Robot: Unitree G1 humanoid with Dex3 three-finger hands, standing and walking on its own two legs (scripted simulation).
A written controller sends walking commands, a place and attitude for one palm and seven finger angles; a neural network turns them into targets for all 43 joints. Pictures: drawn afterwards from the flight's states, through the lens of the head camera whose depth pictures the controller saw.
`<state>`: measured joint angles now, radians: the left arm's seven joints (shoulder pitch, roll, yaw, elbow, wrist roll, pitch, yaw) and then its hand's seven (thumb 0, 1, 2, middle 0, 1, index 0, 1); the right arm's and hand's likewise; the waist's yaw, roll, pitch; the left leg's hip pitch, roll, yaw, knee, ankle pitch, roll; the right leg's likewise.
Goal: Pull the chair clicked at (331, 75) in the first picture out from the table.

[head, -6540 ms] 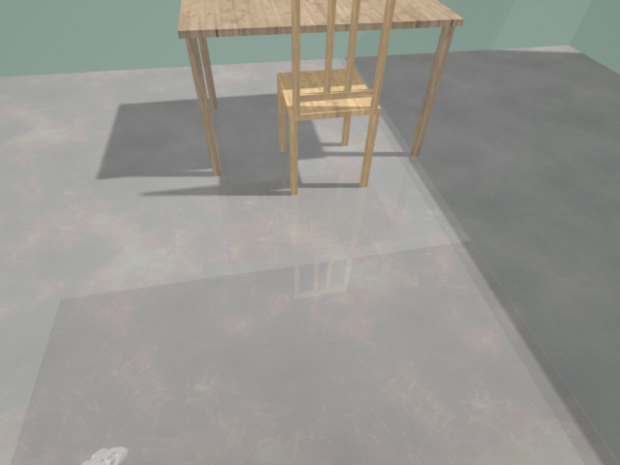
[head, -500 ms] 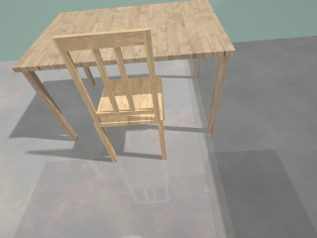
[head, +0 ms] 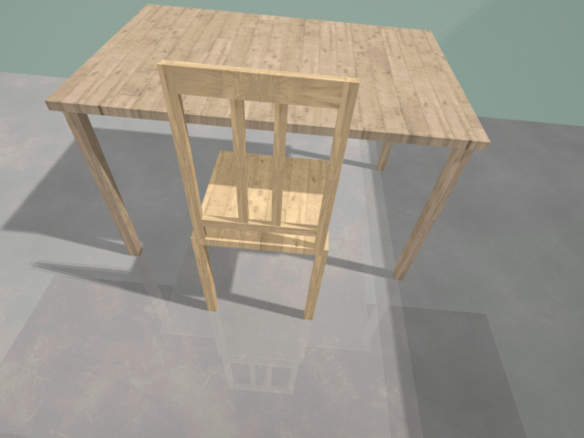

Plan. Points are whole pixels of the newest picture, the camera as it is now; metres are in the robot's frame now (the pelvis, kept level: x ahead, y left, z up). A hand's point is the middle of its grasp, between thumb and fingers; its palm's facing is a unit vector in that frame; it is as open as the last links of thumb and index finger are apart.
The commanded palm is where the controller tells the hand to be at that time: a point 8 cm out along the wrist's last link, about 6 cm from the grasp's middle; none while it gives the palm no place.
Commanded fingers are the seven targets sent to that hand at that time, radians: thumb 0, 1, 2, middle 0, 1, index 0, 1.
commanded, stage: take the last steps up to it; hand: left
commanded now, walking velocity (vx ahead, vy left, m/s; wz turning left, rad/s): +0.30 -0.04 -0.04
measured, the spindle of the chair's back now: (240, 169) +0.68 +0.18 -0.06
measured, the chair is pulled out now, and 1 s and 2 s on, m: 0.00 0.00 0.00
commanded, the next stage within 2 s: come to a stop and stand still in 0.42 s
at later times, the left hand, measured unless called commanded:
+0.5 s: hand (235, 352) +0.29 +0.12 -0.17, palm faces -0.02 -0.98 -0.21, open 7.3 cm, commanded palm none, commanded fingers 0.00 0.90 0.90 -0.20 -0.30 -0.20 -0.30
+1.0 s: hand (212, 371) +0.26 +0.16 -0.18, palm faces +0.02 -0.98 -0.21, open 7.3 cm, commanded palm none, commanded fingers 0.00 0.90 0.90 -0.20 -0.30 -0.20 -0.30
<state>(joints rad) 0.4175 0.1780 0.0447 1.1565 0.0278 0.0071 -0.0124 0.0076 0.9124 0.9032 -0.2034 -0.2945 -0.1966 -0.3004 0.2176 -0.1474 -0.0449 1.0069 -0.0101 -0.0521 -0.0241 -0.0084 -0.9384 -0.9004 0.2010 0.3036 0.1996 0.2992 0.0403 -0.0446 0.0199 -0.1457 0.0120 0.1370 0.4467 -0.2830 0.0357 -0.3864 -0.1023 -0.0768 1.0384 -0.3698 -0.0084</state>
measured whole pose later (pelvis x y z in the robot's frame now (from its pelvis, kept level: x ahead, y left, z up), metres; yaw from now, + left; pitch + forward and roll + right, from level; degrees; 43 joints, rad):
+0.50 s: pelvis +0.19 -0.05 -0.01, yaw -1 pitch -2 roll +1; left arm 0.14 0.15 0.04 1.01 0.01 -0.06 0.00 0.00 0.91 0.90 -0.20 -0.29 -0.20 -0.30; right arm 0.38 -0.14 -0.04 1.15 -0.01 -0.01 -0.02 0.01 -0.91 -0.90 0.20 0.30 0.20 0.30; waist -0.04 0.03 0.09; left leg -0.34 0.07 0.03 1.21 -0.42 0.02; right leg -0.32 -0.01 -0.15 0.55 -0.21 -0.08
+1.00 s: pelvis +0.23 -0.03 +0.00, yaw -4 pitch -1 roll +0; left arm 0.22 0.19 0.04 1.07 0.01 0.04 0.04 0.00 0.91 0.90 -0.20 -0.29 -0.20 -0.30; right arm 0.11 -0.13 -0.02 1.02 -0.02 0.03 -0.05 0.00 -0.92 -0.90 0.20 0.30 0.20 0.30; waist 0.04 -0.04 0.08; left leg -0.28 0.02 0.08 0.47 -0.17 0.02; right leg -0.34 -0.01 -0.01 0.92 -0.49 0.01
